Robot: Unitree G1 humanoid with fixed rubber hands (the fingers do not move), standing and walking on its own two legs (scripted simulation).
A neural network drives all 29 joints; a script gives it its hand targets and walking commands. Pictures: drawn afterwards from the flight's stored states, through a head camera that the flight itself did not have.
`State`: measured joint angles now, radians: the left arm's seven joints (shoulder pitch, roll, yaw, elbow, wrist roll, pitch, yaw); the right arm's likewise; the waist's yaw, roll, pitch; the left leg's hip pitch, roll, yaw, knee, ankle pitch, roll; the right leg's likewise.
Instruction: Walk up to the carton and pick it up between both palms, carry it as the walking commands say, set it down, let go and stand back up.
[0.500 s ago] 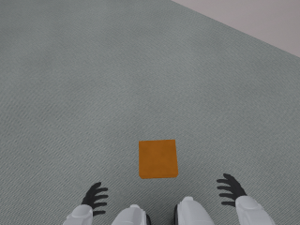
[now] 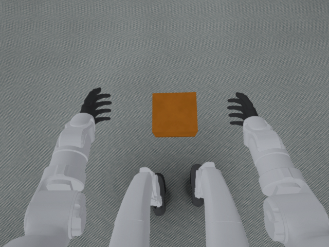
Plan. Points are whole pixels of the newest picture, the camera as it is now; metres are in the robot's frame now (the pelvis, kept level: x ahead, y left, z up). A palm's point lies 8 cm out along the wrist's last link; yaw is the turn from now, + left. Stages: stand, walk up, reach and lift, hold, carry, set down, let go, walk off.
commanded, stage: reach and lift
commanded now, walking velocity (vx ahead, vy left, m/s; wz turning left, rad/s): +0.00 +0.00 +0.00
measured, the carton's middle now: (174, 116) +0.52 +0.01 -0.59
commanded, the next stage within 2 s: none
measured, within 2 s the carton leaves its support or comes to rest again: neither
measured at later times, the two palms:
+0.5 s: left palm (105, 76) +0.53 +0.21 -0.14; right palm (237, 74) +0.53 -0.18 -0.16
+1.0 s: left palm (116, 102) +0.49 +0.22 -0.28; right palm (223, 98) +0.51 -0.17 -0.29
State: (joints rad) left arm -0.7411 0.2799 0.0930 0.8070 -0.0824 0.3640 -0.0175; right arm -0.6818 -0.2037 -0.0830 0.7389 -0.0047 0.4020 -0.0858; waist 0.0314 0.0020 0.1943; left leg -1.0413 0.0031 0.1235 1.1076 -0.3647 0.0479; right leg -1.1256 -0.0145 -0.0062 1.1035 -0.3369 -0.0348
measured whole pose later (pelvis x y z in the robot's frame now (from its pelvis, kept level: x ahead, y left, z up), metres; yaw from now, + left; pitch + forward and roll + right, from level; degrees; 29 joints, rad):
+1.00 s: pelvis -0.01 -0.01 -0.13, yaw +3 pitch +26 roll +2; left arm -1.23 0.37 0.13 0.80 -0.16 0.19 0.12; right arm -1.22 -0.28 -0.22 0.78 0.10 0.17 -0.17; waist 0.01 0.00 0.52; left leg -1.58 0.00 0.09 1.66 -0.53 0.05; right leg -1.65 -0.01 -0.01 1.62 -0.42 -0.04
